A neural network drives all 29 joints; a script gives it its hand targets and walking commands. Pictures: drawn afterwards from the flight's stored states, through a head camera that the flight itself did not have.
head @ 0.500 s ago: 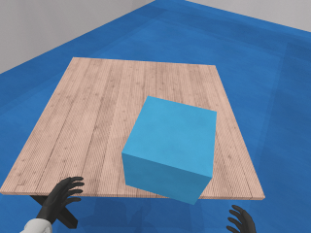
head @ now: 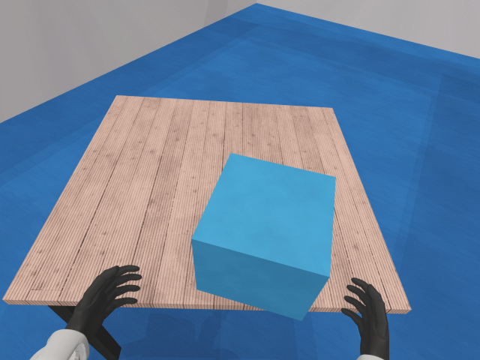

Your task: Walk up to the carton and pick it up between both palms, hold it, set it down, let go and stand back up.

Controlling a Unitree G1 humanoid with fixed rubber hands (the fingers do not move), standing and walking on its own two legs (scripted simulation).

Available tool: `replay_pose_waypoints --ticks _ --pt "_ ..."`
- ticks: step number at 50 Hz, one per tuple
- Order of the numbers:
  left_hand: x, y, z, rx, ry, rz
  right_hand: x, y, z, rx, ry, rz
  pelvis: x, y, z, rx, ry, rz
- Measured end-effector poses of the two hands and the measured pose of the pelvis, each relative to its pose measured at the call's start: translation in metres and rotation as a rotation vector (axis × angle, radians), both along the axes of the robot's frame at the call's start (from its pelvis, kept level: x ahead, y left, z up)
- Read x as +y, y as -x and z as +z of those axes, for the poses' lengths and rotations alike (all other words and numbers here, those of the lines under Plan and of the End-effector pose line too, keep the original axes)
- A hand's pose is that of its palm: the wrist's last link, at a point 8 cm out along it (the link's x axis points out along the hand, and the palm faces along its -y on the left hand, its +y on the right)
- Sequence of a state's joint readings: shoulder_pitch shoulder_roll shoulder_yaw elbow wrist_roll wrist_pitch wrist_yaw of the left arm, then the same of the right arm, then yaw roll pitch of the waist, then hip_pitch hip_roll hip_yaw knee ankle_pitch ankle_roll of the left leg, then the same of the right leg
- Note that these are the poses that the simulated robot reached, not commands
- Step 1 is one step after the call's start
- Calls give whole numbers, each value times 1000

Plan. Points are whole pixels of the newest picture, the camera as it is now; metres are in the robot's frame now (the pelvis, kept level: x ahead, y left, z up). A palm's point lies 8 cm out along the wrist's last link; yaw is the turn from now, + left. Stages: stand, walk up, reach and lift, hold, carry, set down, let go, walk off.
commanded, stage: reach and lift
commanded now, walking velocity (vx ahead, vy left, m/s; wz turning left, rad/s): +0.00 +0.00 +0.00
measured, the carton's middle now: (265, 234) +0.39 -0.03 -0.04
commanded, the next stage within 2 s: none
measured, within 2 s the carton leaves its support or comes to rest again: neither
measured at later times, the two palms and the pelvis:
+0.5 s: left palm (100, 252) +0.29 +0.25 +0.05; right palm (360, 285) +0.25 -0.17 +0.04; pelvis +0.01 +0.01 +0.00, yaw +0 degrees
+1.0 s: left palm (115, 205) +0.36 +0.23 +0.08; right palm (364, 242) +0.31 -0.18 +0.07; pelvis +0.01 +0.01 +0.00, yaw +0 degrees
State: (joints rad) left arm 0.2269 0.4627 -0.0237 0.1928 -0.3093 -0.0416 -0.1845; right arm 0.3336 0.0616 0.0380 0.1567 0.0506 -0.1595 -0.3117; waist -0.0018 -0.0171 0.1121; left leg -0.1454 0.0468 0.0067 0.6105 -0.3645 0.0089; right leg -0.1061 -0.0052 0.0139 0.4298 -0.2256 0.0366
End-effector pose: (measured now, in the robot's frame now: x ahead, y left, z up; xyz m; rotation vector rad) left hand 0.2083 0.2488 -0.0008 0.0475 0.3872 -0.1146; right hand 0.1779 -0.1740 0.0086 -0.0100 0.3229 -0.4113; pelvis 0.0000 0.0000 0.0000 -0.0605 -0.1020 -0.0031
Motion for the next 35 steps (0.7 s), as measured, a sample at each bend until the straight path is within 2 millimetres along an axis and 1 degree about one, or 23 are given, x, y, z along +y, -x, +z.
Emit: replay_pose_waypoints --ticks 3,7,13,20,28,35 --pt "3 -6 4 -12 -3 5 2 -11 2 6 -2 11 0 -1 0 1 0 0" --pt "5 -20 14 -49 -4 5 5 -22 5 11 -2 17 0 -2 0 3 0 0" --pt "1 -44 28 -85 2 -12 4 -36 10 10 18 30 1 -4 0 7 2 0" --pt "-2 -67 39 -89 8 -27 4 -56 22 -11 51 55 4 -6 1 12 5 0" --pt "-3 -93 56 -111 11 -42 11 -83 38 -41 51 81 7 -9 2 17 9 -1" --pt "-3 -115 66 -106 7 -41 6 -98 46 -41 70 85 9 -9 2 18 12 -1"
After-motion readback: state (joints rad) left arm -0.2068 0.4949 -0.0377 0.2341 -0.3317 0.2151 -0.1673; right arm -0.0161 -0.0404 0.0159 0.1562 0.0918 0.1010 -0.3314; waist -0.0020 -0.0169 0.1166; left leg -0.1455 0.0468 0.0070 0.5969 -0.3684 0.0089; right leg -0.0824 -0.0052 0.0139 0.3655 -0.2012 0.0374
